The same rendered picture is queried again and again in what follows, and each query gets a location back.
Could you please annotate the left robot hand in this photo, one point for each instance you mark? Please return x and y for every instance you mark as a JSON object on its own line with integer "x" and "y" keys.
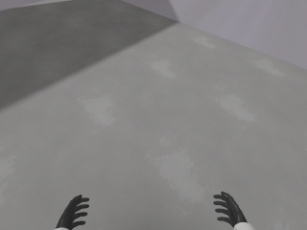
{"x": 68, "y": 216}

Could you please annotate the right robot hand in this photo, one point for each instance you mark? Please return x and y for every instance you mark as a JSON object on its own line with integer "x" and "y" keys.
{"x": 233, "y": 211}

